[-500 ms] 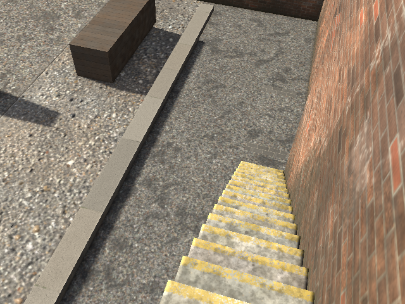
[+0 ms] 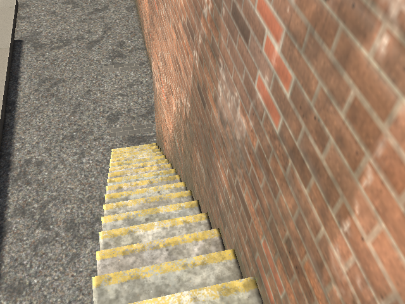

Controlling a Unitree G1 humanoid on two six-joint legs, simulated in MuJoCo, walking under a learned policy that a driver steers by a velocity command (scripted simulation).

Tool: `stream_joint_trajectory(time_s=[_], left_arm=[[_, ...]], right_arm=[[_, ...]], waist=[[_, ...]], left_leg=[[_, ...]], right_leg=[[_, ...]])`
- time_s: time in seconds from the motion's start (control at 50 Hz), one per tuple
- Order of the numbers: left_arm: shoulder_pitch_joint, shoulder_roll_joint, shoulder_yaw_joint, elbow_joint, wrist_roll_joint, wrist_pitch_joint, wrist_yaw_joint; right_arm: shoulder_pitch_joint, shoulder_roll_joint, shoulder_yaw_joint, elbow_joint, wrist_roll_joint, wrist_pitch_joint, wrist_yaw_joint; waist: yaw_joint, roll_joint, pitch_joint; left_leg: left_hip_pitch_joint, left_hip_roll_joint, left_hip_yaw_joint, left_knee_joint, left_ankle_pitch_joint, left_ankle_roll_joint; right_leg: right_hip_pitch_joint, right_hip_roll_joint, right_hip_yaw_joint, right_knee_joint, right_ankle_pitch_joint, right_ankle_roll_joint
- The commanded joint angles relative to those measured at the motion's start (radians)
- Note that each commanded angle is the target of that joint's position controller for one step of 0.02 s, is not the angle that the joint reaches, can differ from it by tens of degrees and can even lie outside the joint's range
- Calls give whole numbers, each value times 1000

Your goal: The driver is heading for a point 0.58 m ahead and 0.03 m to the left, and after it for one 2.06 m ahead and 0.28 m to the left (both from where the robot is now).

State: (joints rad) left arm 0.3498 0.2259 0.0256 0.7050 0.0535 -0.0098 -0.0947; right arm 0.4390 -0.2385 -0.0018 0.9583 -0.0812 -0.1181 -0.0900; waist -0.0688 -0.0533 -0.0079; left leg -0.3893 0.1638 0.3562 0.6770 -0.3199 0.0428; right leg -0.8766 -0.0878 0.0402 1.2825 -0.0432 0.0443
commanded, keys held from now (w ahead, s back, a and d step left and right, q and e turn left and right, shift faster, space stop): e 0.06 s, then no key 0.16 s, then q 0.64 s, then no key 0.04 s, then w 0.10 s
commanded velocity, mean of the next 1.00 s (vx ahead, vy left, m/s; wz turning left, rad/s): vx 0.03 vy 0.00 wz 0.14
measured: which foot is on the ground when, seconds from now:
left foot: down 0.00-0.14, up 0.16-0.68, down 0.70-1.00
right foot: up 0.00-0.14, down 0.16-0.70, up 0.72-1.00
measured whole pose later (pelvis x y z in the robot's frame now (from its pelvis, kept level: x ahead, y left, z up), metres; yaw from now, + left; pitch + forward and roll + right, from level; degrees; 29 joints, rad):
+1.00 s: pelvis +0.03 +0.03 +0.00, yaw +13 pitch +2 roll -3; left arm 0.35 0.23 0.01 0.69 0.04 -0.05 -0.06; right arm 0.49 -0.28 0.00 0.95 -0.09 -0.13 0.03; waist -0.02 0.01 -0.04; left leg -0.40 -0.06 -0.04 0.71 -0.34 0.10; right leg -1.16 0.00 0.11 1.90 -0.08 0.09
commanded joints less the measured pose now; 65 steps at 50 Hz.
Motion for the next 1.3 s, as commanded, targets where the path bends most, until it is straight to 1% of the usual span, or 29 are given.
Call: stream_joint_trajectory(time_s=[0.02,0.04,0.1,0.14,0.16,0.18,0.2,0.22,0.26,0.3,0.36,0.4,0.46,0.52,0.56,0.64,0.7,0.72,0.74,0.76,0.78,0.8,0.82,0.84,0.88,0.94,1.04,1.14,1.3], left_arm=[[-65,-25,-17,-126,20,-3,8],[-70,-24,-14,-125,6,-6,9],[-48,-32,0,-78,15,-3,39],[88,0,28,-7,-1,-33,67],[229,67,58,37,-26,-62,78],[421,227,93,64,1,-82,80],[572,166,65,112,59,-89,11],[414,124,53,107,-4,-89,-39],[-42,21,2,17,-93,-100,-75],[-243,33,-9,-5,-67,-95,-55],[-297,29,-54,5,-74,-120,-35],[-124,22,-62,75,-64,-138,-34],[-55,108,-17,48,-77,-130,-21],[63,153,30,9,-81,-112,41],[97,161,46,-9,-59,-102,73],[-61,177,81,-114,0,-114,102],[-98,136,68,-96,13,-100,97],[-149,-15,29,-189,1,-98,90],[-301,-28,20,-274,-12,-90,92],[-313,-41,13,-250,-16,-93,106],[-254,8,24,-180,-41,-99,122],[-207,102,50,-169,-49,-104,143],[-100,102,44,-116,-27,-109,151],[5,62,22,-71,-7,-93,130],[101,38,1,-70,-19,-59,72],[162,53,-6,-39,-15,-37,18],[3,84,-14,-13,1,-39,34],[-74,35,-31,18,56,-52,22],[-124,24,-54,56,80,-29,-31]], right_arm=[[58,-194,-58,-63,8,-5,-27],[62,-223,-78,-73,50,0,-17],[-1,-272,-114,-117,38,10,-21],[-115,-207,-106,-173,5,3,4],[-105,-98,-74,-152,14,-8,31],[-83,25,-39,-209,15,-13,47],[-157,23,-36,-284,84,-43,55],[-190,-27,-47,-306,110,-47,60],[-1,-153,-73,-221,68,-4,76],[304,-91,-45,-63,61,51,127],[206,-80,-36,-80,82,60,170],[145,-65,-25,-113,80,44,153],[-59,-81,-24,-219,66,34,89],[-149,-63,-6,-247,38,34,48],[-154,-20,8,-239,26,33,40],[-57,-13,-4,-171,25,79,39],[109,-56,-38,-119,62,51,20],[189,-187,-76,-114,53,31,-12],[304,-276,-103,-125,22,13,-5],[359,-273,-108,-141,-17,13,31],[303,-239,-90,-136,-28,14,95],[175,-248,-85,-167,3,21,139],[90,-210,-71,-169,16,25,156],[36,-202,-63,-152,-10,26,150],[-87,-165,-32,-171,-11,13,126],[5,-171,-16,-79,-6,-20,113],[259,-209,-30,75,-21,-37,116],[262,-116,17,149,-28,-45,98],[173,-118,49,122,-33,-52,60]], waist=[[-50,185,45],[-83,150,58],[-80,185,49],[53,103,-82],[167,-78,-201],[163,-145,-255],[263,-84,-261],[221,1,-123],[-13,67,-120],[-153,28,-52],[-79,41,-41],[0,-10,-33],[96,-88,-77],[211,-67,-34],[213,-56,-7],[107,-37,24],[-1,37,-57],[-49,258,-144],[-198,243,-62],[-257,103,73],[-179,43,116],[-81,110,81],[29,111,38],[106,115,7],[175,82,18],[135,102,87],[-13,191,115],[7,191,100],[35,143,96]], left_leg=[[189,312,-382,-337,-255,121],[201,302,-355,-378,-352,151],[218,347,-391,-352,-414,154],[-1,285,-317,-117,-285,108],[-135,99,-165,285,-252,29],[-650,-105,-337,616,-378,-31],[-865,-278,-602,611,-415,-62],[-947,-187,-622,621,-380,-96],[-631,-26,-538,633,-178,-132],[-188,-83,-481,965,158,-167],[-203,-122,-512,971,245,-201],[-358,-107,-548,833,181,-198],[-436,-79,-429,548,-73,-220],[-518,-107,-344,492,-259,-230],[-485,-104,-342,437,-228,-196],[-60,-162,-267,259,-108,-134],[259,-190,-266,-76,160,-52],[445,15,-623,-176,242,127],[637,174,-1107,-295,18,292],[725,227,-1202,-325,67,289],[650,243,-1095,-299,114,230],[547,229,-1015,-255,198,201],[360,139,-876,-216,160,118],[163,37,-771,-199,118,65],[-180,-30,-678,-253,41,69],[-265,-36,-653,-292,-118,115],[218,85,-851,-265,-192,226],[254,67,-825,-246,-220,240],[-95,14,-693,-153,-248,238]], right_leg=[[-110,10,-99,-133,-121,5],[-88,60,-168,-291,-305,5],[87,100,-177,-532,-275,-36],[563,138,-119,-595,-30,-91],[831,100,-11,-816,-56,-145],[1252,-73,324,-595,660,-404],[1324,-249,612,-734,644,-510],[1224,-296,570,-739,513,-461],[705,-212,324,-711,271,-350],[99,-103,161,-748,185,-257],[94,-103,91,-689,75,-222],[342,-165,142,-627,180,-242],[595,-237,271,-699,115,-317],[702,-337,355,-779,-1,-420],[660,-385,377,-818,-81,-432],[368,-293,122,-871,-491,-276],[330,-217,8,-634,-400,-211],[125,-80,-182,-291,-447,-97],[-313,92,-46,-122,-662,-30],[-583,198,268,-51,-550,-11],[-638,161,350,28,-368,-8],[-622,118,302,142,-276,-8],[-511,74,224,184,-177,-10],[-358,61,136,392,-89,-4],[-211,77,56,663,-11,38],[-196,73,53,701,-26,61],[-562,96,155,538,6,24],[-526,68,164,202,234,-31],[39,15,70,-288,536,-37]])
